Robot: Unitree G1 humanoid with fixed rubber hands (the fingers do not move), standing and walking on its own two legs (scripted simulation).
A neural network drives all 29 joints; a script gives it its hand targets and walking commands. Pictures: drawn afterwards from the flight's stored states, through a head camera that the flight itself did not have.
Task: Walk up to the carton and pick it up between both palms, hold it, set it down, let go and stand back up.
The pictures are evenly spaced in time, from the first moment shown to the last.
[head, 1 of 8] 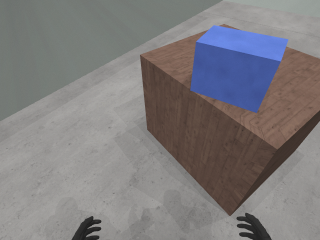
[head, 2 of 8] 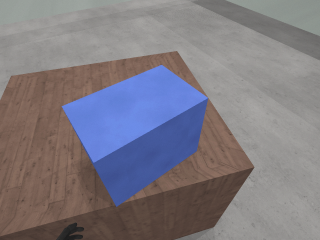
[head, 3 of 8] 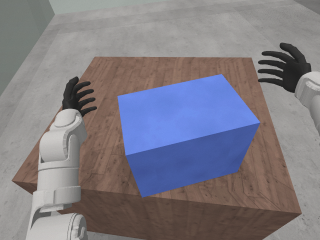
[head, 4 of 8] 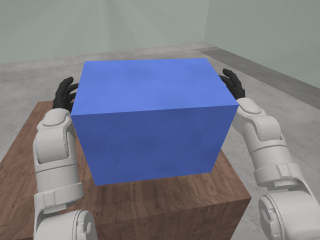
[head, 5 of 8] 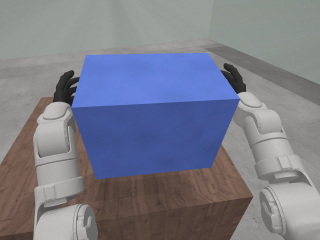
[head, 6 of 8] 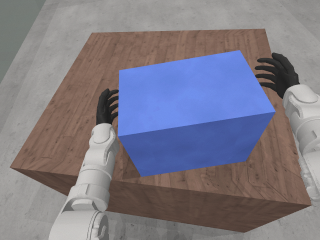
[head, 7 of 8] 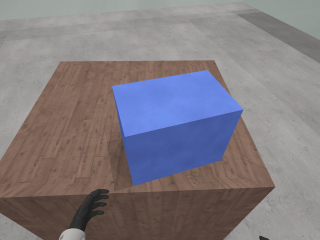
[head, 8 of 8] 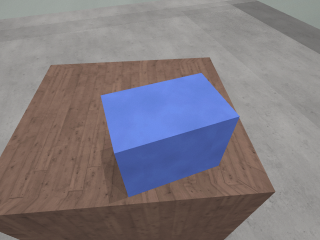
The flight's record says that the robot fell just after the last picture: no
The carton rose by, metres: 0.20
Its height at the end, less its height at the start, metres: +0.00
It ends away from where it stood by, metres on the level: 0.02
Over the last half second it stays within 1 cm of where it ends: yes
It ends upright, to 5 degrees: yes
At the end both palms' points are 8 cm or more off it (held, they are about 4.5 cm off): yes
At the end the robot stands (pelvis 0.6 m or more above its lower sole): yes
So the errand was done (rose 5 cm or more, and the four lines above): yes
